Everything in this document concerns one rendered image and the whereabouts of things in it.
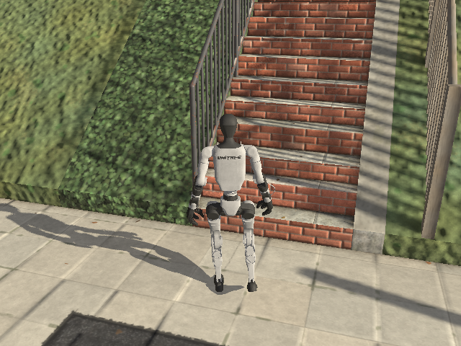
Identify stairs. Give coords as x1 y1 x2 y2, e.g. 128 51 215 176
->
192 0 376 249

